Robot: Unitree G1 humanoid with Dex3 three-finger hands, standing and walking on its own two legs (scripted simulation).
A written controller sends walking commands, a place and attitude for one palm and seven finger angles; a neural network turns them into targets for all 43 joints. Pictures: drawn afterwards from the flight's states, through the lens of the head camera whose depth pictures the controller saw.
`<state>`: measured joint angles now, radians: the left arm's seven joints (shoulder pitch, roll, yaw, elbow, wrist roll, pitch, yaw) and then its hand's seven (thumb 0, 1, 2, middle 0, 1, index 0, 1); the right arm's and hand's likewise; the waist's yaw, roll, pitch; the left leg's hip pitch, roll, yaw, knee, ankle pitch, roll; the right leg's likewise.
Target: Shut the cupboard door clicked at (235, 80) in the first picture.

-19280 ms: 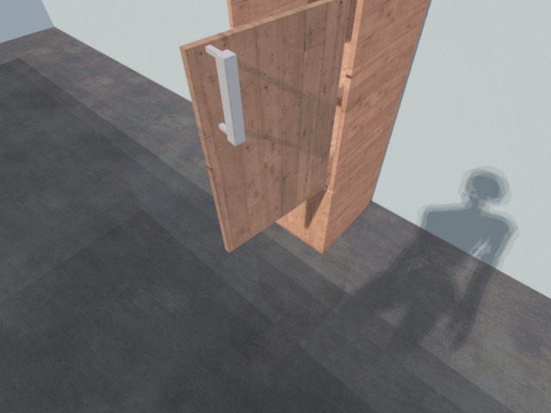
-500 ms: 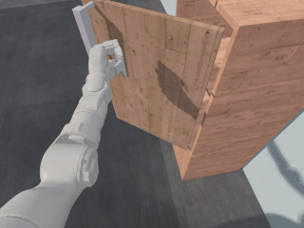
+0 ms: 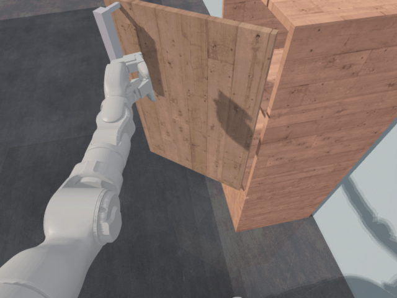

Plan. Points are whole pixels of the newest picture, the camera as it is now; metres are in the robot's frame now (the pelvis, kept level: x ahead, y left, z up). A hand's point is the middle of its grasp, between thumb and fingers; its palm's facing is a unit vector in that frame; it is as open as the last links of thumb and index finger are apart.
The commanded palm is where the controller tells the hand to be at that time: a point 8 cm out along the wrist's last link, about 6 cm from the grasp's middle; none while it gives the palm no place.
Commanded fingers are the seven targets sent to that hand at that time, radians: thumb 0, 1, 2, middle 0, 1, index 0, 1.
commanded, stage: draw the hand back to the body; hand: left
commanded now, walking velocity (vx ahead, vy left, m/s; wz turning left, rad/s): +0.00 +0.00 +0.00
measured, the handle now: (119, 43) +0.67 +0.16 +0.17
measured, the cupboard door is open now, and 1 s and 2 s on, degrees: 51 51 51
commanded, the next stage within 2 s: step back with the hand held close in 1.44 s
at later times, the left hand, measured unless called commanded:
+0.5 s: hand (73, 154) +0.33 +0.18 +0.17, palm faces +0.14 -0.98 -0.14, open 3.1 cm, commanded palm +0.29 +0.23 +0.18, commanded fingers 0.00 0.90 0.90 -0.94 -1.11 -0.94 -1.11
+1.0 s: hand out of the picture +0.23 +0.28 +0.16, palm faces +0.44 -0.82 -0.37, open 5.6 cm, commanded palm +0.17 +0.33 +0.18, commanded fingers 0.00 0.90 0.90 -0.25 -0.36 -0.25 -0.36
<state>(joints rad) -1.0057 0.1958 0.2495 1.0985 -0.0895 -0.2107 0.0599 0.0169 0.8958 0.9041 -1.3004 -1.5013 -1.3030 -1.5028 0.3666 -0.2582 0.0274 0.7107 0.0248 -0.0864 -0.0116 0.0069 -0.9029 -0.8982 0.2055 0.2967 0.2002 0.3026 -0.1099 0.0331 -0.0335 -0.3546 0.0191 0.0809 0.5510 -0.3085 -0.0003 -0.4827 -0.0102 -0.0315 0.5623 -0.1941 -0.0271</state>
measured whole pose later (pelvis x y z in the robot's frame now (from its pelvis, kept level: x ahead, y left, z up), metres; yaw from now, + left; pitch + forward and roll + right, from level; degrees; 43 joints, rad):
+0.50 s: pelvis +0.01 +0.01 +0.01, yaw +2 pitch -4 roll +0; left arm -0.17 0.21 0.08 0.07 -0.11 0.00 0.01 0.02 0.90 0.90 -1.18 -1.37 -1.18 -1.37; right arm 0.12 -0.25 0.04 0.57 0.04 -0.07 -0.06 0.01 -0.90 -0.90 0.20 0.30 0.20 0.30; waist 0.03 0.05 0.00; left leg -0.08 0.00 0.05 0.42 -0.28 0.01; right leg -0.19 -0.03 -0.06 0.42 -0.18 -0.01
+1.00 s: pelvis +0.03 +0.03 +0.01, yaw +3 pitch -4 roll -1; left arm 0.38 0.32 0.29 -0.32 -0.07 -0.06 0.09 0.02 0.89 0.90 -0.53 -0.65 -0.53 -0.65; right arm 0.24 -0.23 0.02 0.63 0.01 -0.01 -0.05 0.01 -0.90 -0.90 0.21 0.30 0.20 0.30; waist 0.05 0.09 0.02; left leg -0.03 -0.01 0.03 0.41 -0.30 0.02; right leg -0.12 -0.03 -0.07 0.40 -0.20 0.01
